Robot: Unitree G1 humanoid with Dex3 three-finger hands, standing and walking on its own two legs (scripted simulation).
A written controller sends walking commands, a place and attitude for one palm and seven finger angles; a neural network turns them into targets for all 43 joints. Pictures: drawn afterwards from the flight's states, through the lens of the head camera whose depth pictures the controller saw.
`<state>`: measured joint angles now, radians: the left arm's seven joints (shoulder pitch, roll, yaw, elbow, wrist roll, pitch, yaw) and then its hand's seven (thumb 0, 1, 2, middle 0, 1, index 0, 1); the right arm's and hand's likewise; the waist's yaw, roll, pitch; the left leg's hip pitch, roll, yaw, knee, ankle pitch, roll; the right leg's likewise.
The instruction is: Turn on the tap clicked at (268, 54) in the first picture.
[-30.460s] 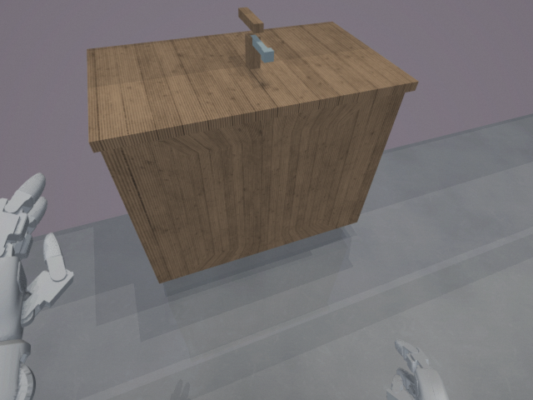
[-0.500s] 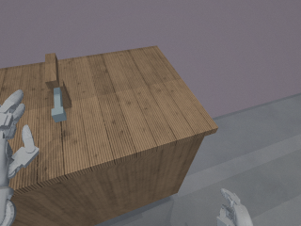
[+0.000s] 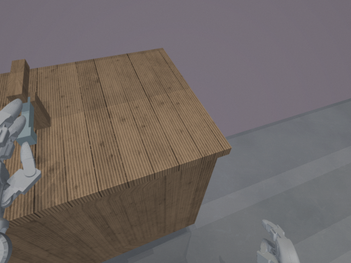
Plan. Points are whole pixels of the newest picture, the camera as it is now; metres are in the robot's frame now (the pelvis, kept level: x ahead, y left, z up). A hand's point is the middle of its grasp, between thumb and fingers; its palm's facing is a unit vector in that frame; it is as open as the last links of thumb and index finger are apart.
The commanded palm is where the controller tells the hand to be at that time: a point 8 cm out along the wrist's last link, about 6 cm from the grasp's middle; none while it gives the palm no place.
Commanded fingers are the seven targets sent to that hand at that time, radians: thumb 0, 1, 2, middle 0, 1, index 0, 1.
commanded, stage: shuffle to correct the standing spot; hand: left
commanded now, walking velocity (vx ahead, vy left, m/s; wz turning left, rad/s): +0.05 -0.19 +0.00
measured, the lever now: (26, 137) +0.33 +0.33 +0.12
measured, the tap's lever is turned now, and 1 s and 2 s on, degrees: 0 0 0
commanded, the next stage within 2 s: come to a stop and stand still in 0.14 s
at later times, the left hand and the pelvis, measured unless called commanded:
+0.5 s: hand (32, 176) +0.21 +0.24 +0.17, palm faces +0.41 -0.82 -0.39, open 7.4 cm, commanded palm +0.16 +0.27 +0.19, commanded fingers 0.00 0.90 0.90 -0.20 -0.30 -0.20 -0.30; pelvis +0.00 -0.02 +0.01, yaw +1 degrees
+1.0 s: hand out of the picture +0.19 +0.29 +0.17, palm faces +0.45 -0.84 -0.30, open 7.4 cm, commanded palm +0.13 +0.31 +0.19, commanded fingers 0.00 0.90 0.90 -0.20 -0.30 -0.20 -0.30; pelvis -0.03 +0.03 +0.01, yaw +0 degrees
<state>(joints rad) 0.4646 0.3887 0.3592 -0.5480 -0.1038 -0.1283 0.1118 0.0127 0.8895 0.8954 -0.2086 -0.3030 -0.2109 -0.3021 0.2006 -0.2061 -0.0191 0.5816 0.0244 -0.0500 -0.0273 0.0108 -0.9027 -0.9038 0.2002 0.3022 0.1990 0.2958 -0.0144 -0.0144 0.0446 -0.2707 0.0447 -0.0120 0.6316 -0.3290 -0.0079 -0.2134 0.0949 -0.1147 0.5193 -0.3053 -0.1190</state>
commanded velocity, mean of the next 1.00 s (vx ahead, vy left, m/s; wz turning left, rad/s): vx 0.01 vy -0.04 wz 0.00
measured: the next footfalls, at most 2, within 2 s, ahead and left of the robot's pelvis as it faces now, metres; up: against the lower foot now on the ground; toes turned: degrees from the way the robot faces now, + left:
none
